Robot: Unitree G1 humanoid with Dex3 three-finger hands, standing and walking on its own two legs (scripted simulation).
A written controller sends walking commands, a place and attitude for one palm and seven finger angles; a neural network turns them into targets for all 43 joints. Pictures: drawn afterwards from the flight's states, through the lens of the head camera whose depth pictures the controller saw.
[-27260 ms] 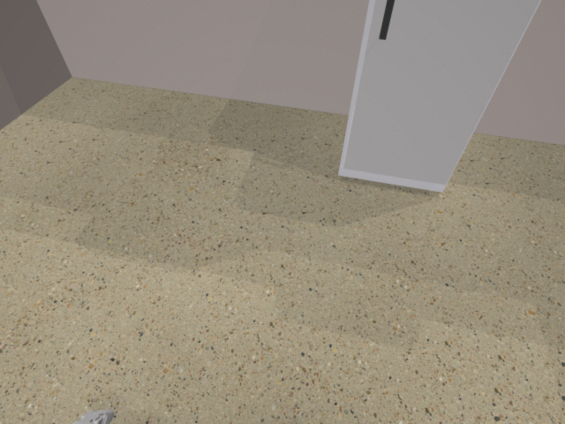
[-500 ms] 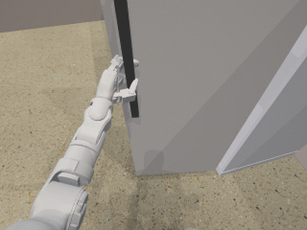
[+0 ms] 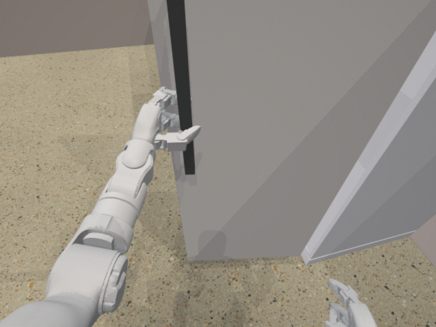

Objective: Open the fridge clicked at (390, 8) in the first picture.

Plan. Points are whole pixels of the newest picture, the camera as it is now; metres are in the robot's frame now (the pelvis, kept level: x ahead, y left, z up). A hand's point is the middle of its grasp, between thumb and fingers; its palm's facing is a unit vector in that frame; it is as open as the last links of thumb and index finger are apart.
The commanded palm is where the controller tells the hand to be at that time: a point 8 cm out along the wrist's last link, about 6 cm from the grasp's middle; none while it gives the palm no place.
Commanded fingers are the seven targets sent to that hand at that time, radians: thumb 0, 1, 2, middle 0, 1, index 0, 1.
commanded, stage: loosen the grip on the handle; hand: left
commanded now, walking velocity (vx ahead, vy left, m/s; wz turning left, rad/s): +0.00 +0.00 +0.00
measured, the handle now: (184, 96) +0.49 +0.08 +0.19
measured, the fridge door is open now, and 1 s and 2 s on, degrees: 78 76 76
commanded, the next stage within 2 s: slip the hand off the handle in 0.38 s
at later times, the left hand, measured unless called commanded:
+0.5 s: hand (185, 136) +0.45 +0.08 +0.12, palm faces -0.13 -0.97 -0.20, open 14.7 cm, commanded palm +0.43 +0.14 +0.13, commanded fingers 0.00 -0.55 0.20 -0.25 -1.15 -0.25 -1.15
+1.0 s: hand (148, 138) +0.44 +0.15 +0.12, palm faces -0.10 -0.97 -0.21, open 14.7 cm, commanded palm +0.42 +0.20 +0.13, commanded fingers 0.00 -0.55 0.20 -0.25 -1.15 -0.25 -1.15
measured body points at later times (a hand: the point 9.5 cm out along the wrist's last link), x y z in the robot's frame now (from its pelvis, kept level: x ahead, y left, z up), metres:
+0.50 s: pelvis +0.02 +0.00 +0.00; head +0.05 -0.01 +0.45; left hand +0.45 +0.13 +0.13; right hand +0.07 -0.27 -0.12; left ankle +0.03 +0.11 -0.73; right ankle +0.04 -0.12 -0.73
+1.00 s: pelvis +0.03 +0.00 +0.00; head +0.06 +0.00 +0.45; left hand +0.44 +0.20 +0.13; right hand +0.15 -0.26 -0.11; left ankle +0.03 +0.11 -0.73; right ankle +0.04 -0.12 -0.73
